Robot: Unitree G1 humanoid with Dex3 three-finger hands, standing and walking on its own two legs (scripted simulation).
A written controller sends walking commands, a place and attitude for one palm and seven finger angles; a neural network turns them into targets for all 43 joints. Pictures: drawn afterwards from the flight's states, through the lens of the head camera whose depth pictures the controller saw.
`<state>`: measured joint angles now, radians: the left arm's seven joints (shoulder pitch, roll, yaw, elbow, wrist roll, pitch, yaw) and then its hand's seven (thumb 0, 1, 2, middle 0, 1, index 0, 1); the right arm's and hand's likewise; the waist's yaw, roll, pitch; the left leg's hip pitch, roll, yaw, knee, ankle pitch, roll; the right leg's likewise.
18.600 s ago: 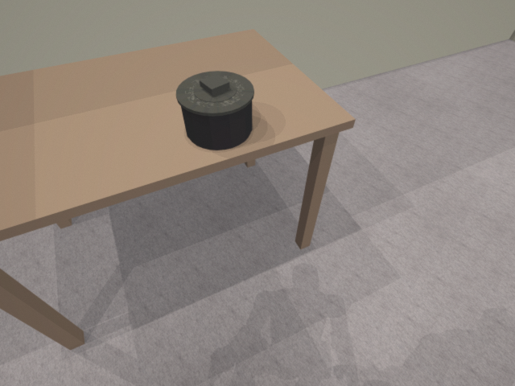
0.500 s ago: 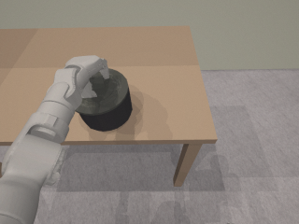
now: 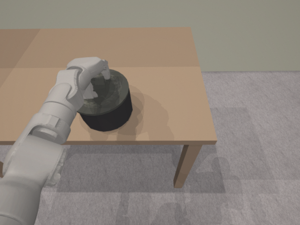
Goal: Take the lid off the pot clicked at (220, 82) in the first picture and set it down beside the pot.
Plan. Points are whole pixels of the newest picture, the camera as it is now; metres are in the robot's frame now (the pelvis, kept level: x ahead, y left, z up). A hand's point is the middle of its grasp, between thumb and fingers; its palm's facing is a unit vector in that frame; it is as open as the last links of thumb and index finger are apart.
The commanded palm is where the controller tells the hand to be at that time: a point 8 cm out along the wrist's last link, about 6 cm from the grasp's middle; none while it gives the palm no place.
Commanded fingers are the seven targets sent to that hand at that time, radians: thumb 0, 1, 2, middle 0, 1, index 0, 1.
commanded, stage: lift the lid straight up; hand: left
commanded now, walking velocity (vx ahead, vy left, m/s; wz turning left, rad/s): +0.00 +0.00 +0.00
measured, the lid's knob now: (96, 85) +0.50 +0.15 +0.08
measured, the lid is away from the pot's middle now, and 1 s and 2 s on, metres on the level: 0.01 0.01 0.01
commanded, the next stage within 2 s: none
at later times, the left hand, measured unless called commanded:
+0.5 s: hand (86, 83) +0.46 +0.16 +0.12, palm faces -0.35 -0.04 -0.94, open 9.5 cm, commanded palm +0.46 +0.16 +0.19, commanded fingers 0.00 0.49 1.11 -0.72 -1.08 -0.65 -0.96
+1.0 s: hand (82, 69) +0.47 +0.16 +0.17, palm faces -0.34 -0.04 -0.94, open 9.4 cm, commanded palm +0.46 +0.16 +0.23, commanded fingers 0.00 0.49 1.11 -0.72 -1.08 -0.65 -0.96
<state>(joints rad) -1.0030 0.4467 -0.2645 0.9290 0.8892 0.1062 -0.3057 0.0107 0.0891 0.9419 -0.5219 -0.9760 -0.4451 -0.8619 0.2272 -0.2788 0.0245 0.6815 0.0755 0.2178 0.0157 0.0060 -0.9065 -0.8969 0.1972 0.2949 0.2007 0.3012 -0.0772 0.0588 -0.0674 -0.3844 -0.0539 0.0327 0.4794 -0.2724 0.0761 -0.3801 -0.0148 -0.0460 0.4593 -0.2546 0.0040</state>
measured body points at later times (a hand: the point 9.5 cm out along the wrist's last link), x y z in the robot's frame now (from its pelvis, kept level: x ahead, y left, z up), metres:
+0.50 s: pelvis +0.00 +0.00 +0.00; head +0.05 -0.02 +0.45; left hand +0.47 +0.16 +0.18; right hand +0.10 -0.25 -0.14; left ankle -0.03 +0.07 -0.74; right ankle -0.03 -0.13 -0.74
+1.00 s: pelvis -0.01 +0.00 +0.00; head +0.04 -0.02 +0.45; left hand +0.48 +0.16 +0.22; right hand +0.08 -0.26 -0.13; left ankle -0.03 +0.07 -0.74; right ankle -0.03 -0.13 -0.74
